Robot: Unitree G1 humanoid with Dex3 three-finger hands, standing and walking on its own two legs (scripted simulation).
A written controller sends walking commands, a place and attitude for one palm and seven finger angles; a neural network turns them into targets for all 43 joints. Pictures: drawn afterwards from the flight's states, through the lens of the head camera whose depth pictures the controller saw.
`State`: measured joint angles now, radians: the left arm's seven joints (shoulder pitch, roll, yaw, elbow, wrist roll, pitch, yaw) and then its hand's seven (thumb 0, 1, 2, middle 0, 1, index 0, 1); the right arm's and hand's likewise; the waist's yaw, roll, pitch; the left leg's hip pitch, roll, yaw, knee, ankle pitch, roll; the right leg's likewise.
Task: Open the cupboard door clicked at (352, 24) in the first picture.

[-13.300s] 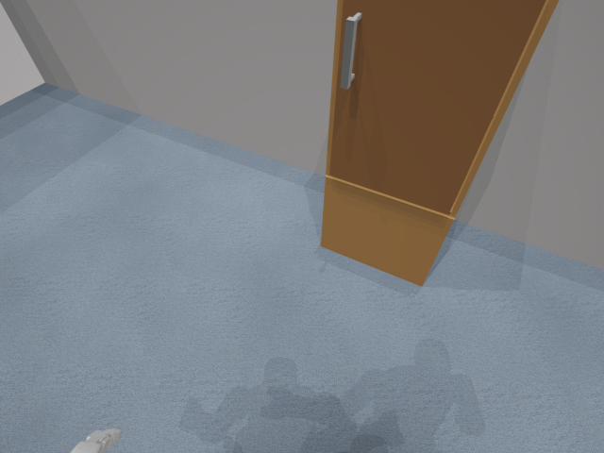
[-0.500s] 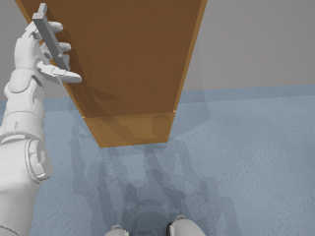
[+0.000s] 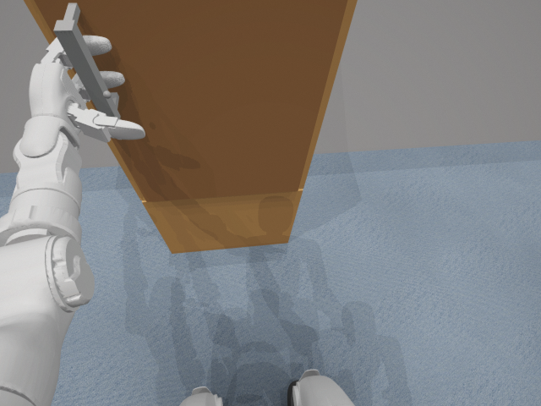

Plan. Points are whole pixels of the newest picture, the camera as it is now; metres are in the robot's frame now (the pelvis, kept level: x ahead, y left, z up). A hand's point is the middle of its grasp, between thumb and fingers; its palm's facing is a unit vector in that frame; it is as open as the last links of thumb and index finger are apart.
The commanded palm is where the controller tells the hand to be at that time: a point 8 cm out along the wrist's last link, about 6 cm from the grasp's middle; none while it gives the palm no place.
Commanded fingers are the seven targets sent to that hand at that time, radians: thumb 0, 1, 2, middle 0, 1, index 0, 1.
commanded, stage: close the thumb around the handle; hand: left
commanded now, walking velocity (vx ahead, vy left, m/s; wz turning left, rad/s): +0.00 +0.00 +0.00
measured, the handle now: (94, 70) +0.57 +0.20 +0.12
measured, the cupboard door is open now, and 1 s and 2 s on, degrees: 0 0 42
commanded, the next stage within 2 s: pull the door open along its arc in 0.78 s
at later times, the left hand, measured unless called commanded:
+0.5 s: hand (111, 95) +0.53 +0.17 +0.12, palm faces +0.02 -1.00 +0.00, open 9.2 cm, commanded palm +0.50 +0.22 +0.12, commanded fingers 0.00 0.73 0.83 -0.39 -1.33 -0.39 -1.33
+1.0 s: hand (111, 95) +0.53 +0.17 +0.12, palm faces +0.01 -1.00 +0.00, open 5.3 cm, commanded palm +0.49 +0.22 +0.12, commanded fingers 0.00 0.90 0.90 -0.40 -1.35 -0.40 -1.35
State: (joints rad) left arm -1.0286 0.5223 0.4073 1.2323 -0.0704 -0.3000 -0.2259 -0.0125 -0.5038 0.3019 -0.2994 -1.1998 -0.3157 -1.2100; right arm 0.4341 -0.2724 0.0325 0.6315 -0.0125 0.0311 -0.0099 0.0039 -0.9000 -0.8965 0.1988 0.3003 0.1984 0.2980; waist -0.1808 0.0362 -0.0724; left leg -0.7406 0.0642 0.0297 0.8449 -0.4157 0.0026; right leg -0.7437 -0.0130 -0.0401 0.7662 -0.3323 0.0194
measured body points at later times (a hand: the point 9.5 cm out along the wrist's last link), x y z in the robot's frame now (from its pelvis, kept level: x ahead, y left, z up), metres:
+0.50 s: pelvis +0.00 +0.00 +0.00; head +0.11 +0.01 +0.44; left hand +0.52 +0.22 +0.12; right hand +0.00 -0.26 -0.12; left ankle -0.01 +0.11 -0.70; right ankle +0.01 -0.14 -0.70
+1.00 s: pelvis +0.00 +0.00 +0.00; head +0.11 +0.00 +0.44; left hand +0.52 +0.22 +0.12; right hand -0.02 -0.27 -0.11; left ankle -0.01 +0.11 -0.70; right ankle +0.01 -0.14 -0.70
